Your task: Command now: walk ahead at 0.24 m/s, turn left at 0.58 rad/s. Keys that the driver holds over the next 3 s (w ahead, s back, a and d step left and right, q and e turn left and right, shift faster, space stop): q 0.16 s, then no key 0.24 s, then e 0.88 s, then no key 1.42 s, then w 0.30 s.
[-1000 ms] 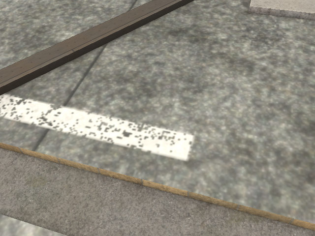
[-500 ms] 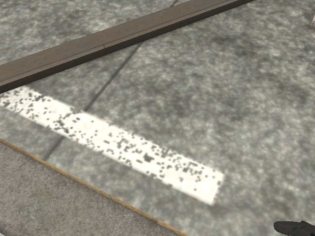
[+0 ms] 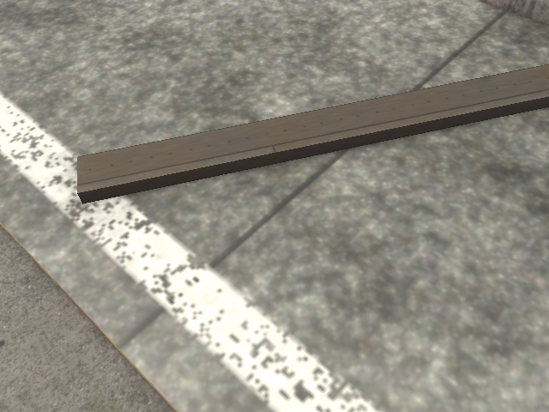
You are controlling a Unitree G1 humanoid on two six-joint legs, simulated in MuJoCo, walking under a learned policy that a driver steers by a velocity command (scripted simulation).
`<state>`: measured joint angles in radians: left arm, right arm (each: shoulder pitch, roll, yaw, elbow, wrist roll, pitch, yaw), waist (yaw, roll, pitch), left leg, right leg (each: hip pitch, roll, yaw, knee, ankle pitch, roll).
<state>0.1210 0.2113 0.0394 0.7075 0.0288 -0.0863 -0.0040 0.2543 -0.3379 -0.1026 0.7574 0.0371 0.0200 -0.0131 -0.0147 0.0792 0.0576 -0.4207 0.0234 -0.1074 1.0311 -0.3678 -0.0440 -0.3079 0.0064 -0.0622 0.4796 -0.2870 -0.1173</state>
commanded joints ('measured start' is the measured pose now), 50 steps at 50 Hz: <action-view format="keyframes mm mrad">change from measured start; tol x32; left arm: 1 -21 137 51 -44 -12 10 13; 50 39 164 59 -179 -45 94 64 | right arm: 1 -6 -32 -13 -82 -6 37 0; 50 -157 15 25 -88 -30 -6 -27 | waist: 1 10 -235 -76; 14 11 233 -148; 50 18 -187 -199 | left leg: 1 -128 49 40 -16 64 -44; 12 376 -6 170 -687 495 83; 14 595 295 -158 -484 1475 284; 18 370 324 -256 -645 599 351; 24 267 214 -7 -614 935 237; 36 224 285 41 -640 366 206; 41 -221 -125 33 149 -356 -8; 50 -145 -78 -12 -56 -15 -46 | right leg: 1 164 -236 157 -175 288 -59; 10 42 -285 22 95 163 -5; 15 -411 -70 71 1066 -427 212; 25 -15 -90 22 319 103 152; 37 -242 -36 72 477 -45 44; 41 58 -293 856 -44 267 -272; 50 20 -126 545 38 250 -121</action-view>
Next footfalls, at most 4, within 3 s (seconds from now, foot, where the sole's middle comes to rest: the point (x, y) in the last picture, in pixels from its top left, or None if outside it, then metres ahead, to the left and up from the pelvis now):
0.26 left None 0.14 0.12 -0.83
0.50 right None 0.19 -0.13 -0.77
1.24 left None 0.16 0.12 -0.83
1.60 right None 0.11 -0.15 -0.77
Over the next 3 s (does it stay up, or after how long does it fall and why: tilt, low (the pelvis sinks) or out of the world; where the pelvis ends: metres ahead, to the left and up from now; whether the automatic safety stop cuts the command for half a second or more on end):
stays up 0.16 -0.03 -0.05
